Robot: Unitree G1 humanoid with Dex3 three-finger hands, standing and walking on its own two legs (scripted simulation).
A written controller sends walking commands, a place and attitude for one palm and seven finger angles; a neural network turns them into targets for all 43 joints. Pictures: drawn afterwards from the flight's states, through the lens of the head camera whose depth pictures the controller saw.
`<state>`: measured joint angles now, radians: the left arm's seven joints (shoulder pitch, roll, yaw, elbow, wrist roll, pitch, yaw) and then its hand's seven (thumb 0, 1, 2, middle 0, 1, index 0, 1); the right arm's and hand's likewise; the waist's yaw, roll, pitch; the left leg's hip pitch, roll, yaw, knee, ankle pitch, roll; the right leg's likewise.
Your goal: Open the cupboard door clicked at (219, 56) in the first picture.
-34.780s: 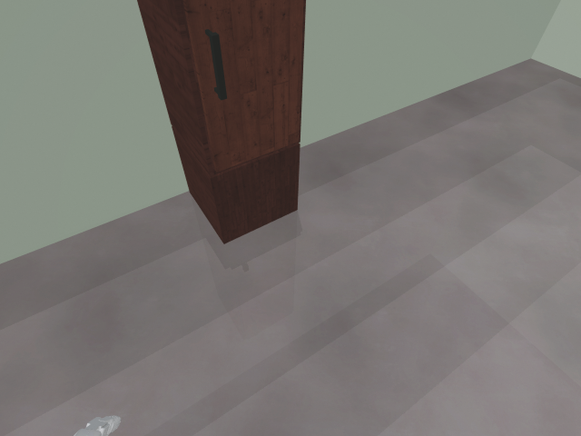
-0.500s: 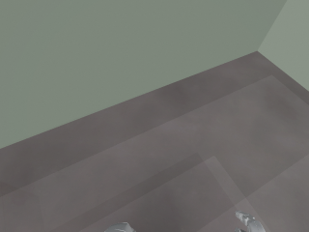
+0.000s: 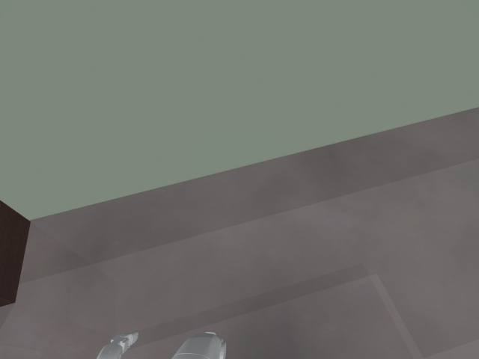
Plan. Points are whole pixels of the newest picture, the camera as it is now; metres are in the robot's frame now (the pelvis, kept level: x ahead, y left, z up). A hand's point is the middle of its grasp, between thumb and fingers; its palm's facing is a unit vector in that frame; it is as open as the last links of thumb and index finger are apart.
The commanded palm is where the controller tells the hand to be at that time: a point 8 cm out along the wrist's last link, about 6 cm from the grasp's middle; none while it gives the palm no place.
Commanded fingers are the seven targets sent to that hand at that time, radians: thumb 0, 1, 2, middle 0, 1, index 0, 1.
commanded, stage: turn to face it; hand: left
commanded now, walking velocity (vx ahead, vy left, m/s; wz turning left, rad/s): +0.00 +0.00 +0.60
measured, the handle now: out of the picture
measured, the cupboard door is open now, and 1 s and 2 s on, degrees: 53 53 53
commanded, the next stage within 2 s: take the last steps up to it in 1.80 s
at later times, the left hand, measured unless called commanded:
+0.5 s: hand out of the picture +0.02 +0.25 -0.17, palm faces +0.34 -0.91 -0.24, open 7.4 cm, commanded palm none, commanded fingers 0.00 0.90 0.90 -0.20 -0.30 -0.20 -0.30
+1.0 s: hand out of the picture +0.00 +0.16 -0.15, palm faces +0.58 -0.78 -0.24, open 7.3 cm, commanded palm none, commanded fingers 0.00 0.90 0.90 -0.20 -0.30 -0.20 -0.30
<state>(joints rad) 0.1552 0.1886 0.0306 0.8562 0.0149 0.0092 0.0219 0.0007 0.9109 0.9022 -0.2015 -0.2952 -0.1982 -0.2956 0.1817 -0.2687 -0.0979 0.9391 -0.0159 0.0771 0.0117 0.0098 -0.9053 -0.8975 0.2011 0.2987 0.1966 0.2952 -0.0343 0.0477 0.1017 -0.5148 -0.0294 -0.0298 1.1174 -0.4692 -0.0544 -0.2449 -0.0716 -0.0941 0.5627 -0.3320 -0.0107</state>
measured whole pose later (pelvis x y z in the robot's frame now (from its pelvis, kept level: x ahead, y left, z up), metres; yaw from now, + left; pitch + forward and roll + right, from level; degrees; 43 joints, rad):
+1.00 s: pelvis +0.05 -0.04 +0.00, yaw +37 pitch +0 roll +2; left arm 0.21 0.18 0.03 0.88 0.02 0.00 0.02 0.00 0.91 0.90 -0.20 -0.30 -0.20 -0.30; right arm 0.15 -0.25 -0.09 0.95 -0.01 0.08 0.02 0.01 -0.91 -0.90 0.20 0.30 0.19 0.29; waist -0.02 -0.01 0.12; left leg -0.47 0.02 0.05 0.97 -0.43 -0.07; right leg -0.16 -0.11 -0.20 0.51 -0.34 -0.01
